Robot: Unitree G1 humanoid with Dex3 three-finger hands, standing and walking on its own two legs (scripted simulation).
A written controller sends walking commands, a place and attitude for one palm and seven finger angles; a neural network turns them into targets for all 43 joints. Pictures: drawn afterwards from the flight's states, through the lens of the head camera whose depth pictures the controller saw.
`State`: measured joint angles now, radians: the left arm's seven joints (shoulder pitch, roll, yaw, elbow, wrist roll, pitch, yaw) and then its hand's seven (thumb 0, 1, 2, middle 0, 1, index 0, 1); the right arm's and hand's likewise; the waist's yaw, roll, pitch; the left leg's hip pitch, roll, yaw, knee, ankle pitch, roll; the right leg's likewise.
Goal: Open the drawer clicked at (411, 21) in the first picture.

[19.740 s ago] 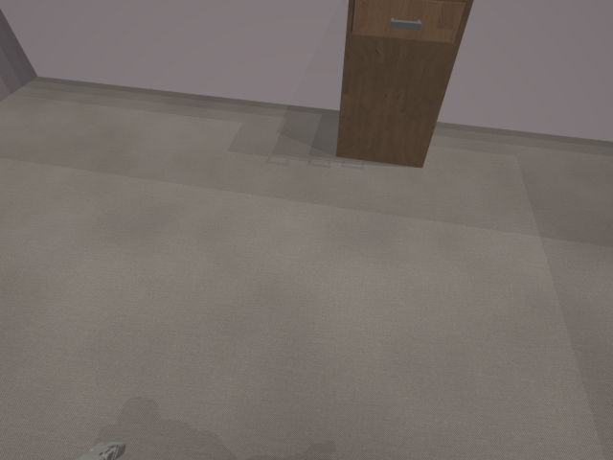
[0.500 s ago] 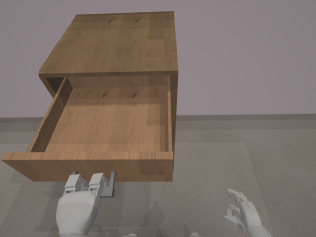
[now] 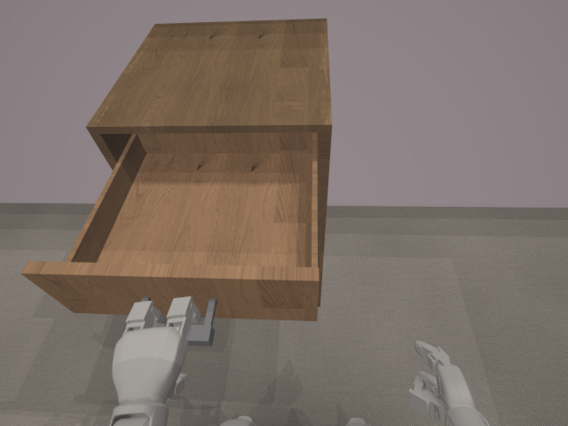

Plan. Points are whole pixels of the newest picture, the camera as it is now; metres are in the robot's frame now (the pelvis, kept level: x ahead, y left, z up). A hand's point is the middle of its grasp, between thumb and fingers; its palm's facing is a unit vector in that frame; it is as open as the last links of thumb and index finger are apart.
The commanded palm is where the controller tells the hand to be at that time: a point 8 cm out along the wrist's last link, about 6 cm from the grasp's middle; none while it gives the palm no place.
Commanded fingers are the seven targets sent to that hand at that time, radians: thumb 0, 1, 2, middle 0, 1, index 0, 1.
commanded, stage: open the thumb to release the handle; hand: left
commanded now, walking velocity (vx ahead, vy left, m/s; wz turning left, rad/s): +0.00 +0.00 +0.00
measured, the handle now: (174, 319) +0.26 +0.19 -0.01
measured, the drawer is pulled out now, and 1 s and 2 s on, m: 0.30 0.30 0.30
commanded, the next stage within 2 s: lift the hand off the handle in 0.10 s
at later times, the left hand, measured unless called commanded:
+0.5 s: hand (171, 360) +0.21 +0.19 -0.03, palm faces +0.04 -0.10 -0.99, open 13.8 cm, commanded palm +0.19 +0.19 +0.03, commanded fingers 0.00 -0.50 0.30 -0.30 -1.20 -0.30 -1.20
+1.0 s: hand (163, 340) +0.22 +0.18 +0.04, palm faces +0.05 -0.14 -0.99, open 13.6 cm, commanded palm +0.19 +0.18 +0.10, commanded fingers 0.00 -0.50 0.30 -0.30 -1.20 -0.30 -1.20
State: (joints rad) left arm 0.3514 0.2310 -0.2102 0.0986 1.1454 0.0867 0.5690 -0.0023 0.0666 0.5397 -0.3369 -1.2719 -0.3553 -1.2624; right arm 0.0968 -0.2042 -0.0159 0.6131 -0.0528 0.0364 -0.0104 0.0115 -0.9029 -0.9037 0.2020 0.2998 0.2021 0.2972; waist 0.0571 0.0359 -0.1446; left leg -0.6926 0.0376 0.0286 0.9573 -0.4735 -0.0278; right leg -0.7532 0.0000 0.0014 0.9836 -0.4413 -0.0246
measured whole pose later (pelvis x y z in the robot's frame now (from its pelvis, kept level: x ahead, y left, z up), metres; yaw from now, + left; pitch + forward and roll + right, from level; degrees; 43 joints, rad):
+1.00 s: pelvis +0.00 +0.01 +0.03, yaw +0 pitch +5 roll +1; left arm 0.30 0.25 -0.28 -0.01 1.10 0.14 0.43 -0.01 -0.49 0.30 -0.32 -1.21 -0.36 -1.23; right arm 0.10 -0.21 -0.01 0.61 -0.03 0.07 0.00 0.01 -0.90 -0.90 0.20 0.30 0.20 0.30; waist 0.08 0.06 -0.08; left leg -0.46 0.03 0.03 0.77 -0.39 -0.02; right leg -0.52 -0.01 0.00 0.79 -0.36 -0.01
